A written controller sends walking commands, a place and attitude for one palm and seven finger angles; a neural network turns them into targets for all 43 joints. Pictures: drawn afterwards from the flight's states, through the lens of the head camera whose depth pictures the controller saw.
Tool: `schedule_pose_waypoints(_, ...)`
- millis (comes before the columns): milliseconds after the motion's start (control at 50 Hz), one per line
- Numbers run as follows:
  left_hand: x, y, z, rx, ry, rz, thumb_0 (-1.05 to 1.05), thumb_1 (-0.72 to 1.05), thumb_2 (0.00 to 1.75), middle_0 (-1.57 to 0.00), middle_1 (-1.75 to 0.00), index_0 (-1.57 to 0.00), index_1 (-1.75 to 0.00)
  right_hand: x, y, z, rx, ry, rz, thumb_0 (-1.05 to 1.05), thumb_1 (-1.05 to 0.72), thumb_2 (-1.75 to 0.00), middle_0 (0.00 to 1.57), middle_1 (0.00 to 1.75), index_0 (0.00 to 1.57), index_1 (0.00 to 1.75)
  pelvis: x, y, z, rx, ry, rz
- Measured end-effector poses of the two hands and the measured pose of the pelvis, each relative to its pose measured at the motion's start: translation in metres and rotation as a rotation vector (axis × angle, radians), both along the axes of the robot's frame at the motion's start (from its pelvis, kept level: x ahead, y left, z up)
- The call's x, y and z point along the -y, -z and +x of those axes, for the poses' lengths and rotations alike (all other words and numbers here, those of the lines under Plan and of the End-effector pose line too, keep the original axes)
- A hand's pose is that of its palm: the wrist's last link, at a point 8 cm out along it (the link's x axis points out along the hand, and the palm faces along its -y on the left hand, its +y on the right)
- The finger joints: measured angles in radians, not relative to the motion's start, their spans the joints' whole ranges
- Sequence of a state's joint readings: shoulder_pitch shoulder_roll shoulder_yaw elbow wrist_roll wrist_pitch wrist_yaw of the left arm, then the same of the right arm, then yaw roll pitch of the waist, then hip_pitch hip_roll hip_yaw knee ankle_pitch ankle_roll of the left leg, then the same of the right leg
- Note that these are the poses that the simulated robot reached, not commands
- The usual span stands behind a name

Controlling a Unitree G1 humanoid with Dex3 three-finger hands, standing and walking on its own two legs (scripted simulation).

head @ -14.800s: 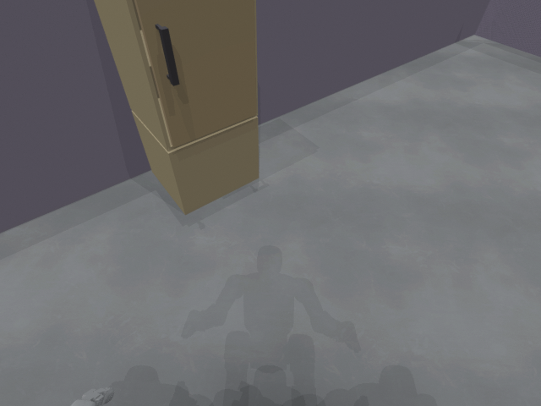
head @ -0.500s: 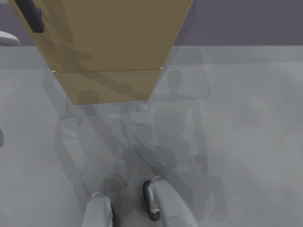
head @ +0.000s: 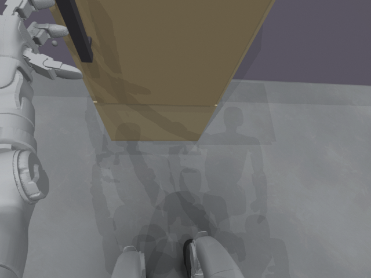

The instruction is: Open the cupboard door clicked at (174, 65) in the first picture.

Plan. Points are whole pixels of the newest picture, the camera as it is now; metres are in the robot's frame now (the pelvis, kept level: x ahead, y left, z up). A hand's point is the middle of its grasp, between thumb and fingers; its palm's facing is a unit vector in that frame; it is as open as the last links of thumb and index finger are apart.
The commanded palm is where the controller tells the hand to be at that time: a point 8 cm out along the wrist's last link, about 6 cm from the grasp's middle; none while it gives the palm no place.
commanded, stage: slide the fingers in behind the handle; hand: left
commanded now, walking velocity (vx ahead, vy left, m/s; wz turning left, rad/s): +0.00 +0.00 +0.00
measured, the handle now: (76, 17) +0.61 +0.15 +0.09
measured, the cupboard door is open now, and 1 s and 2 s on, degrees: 0 0 1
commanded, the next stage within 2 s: close the thumb around the handle in 1.00 s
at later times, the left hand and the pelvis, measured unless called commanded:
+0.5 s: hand (89, 45) +0.55 +0.13 +0.08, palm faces -0.08 -1.00 -0.04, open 14.1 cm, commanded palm +0.54 +0.17 +0.08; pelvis -0.01 -0.01 +0.00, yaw -1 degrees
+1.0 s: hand (89, 46) +0.55 +0.13 +0.08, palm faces -0.08 -1.00 -0.02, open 14.1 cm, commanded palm +0.53 +0.16 +0.08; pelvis -0.02 +0.00 -0.01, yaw -1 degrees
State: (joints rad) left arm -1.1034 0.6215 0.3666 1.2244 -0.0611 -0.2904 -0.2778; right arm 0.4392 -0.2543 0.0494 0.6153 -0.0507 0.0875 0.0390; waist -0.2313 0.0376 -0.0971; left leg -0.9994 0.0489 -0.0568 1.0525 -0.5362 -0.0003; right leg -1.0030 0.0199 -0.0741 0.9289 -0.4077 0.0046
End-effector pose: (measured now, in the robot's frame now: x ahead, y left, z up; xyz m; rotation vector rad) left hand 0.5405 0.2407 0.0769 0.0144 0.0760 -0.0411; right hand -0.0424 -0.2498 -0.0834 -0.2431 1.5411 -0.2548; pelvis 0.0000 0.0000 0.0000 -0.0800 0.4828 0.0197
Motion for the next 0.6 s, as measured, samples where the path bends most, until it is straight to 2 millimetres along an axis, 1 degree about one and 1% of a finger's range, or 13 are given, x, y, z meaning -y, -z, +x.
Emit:
schedule_pose_waypoints(140, 0.004, 0.000, -0.004, 0.012, -0.010, 0.011, -0.01, -0.50, 0.30, -0.30, -1.20, -0.12, -1.15, 0.007, 0.003, 0.002, -0.004, -0.012, 0.002, 0.00, -0.90, -0.90, 0.20, 0.30, 0.20, 0.30, 0.004, 0.001, -0.001, 0.001, -0.007, 0.005)
schedule_pose_waypoints(200, 0.009, 0.000, -0.008, 0.016, 0.006, 0.022, -0.01, -0.50, 0.30, -0.30, -1.20, -0.10, -1.14, 0.008, 0.004, 0.001, -0.008, -0.013, 0.010, 0.00, -0.90, -0.90, 0.20, 0.30, 0.20, 0.30, 0.006, 0.000, -0.001, 0.006, -0.009, 0.007)
schedule_pose_waypoints(260, 0.026, -0.001, -0.011, 0.016, 0.062, 0.034, -0.01, -0.50, 0.30, -0.29, -1.20, -0.13, -1.15, 0.009, 0.004, 0.002, -0.003, -0.017, 0.014, 0.00, -0.90, -0.90, 0.20, 0.30, 0.20, 0.30, 0.007, -0.001, -0.002, 0.014, -0.012, 0.009)
schedule_pose_waypoints(320, 0.039, -0.001, -0.010, 0.013, 0.069, -0.003, -0.01, -0.50, 0.30, -0.26, -1.19, -0.19, -1.17, 0.011, 0.004, 0.003, 0.021, -0.009, 0.007, 0.00, -0.90, -0.90, 0.20, 0.30, 0.20, 0.30, 0.008, -0.001, -0.003, 0.020, -0.009, 0.011)
schedule_pose_waypoints(400, 0.058, -0.003, -0.005, 0.015, 0.065, -0.025, -0.01, -0.50, 0.30, -0.26, -1.19, -0.24, -1.18, 0.012, 0.005, 0.002, 0.063, 0.007, 0.001, 0.00, -0.90, -0.90, 0.20, 0.30, 0.20, 0.30, 0.009, 0.000, -0.006, 0.023, 0.004, 0.014)
schedule_pose_waypoints(500, 0.059, -0.002, -0.004, 0.025, 0.036, 0.026, -0.01, -0.50, 0.30, -0.27, -1.19, -0.28, -1.19, 0.009, 0.010, -0.007, 0.081, 0.031, 0.014, 0.00, -0.90, -0.90, 0.20, 0.30, 0.20, 0.30, 0.009, 0.004, -0.012, 0.022, 0.022, 0.022)
schedule_pose_waypoints(600, 0.059, -0.002, -0.004, 0.026, 0.031, 0.018, -0.01, -0.50, 0.30, -0.29, -1.19, -0.28, -1.19, 0.003, 0.015, -0.022, 0.046, 0.043, 0.036, 0.00, -0.90, -0.90, 0.20, 0.30, 0.20, 0.30, 0.009, 0.006, -0.018, 0.017, 0.027, 0.028)
